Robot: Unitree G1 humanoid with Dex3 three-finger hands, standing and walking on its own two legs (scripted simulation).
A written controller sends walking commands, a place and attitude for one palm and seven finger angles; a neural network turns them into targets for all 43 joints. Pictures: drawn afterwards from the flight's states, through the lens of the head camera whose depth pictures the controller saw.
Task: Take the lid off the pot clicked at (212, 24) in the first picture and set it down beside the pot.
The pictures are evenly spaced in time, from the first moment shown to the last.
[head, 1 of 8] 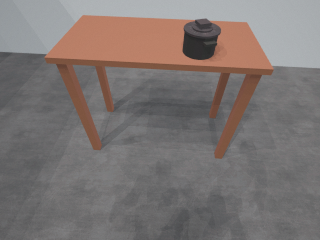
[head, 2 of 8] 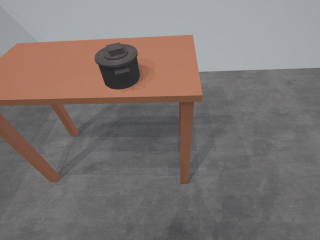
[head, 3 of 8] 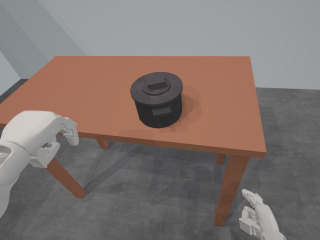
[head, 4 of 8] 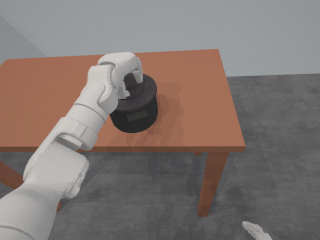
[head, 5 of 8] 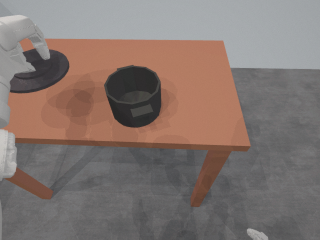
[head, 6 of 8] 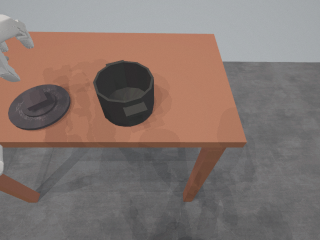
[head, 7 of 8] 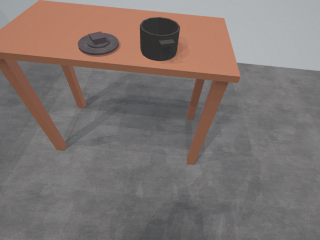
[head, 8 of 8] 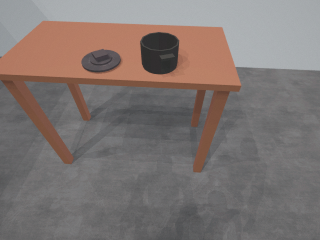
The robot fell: no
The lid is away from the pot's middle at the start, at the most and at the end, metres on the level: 0.00 0.27 0.25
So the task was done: yes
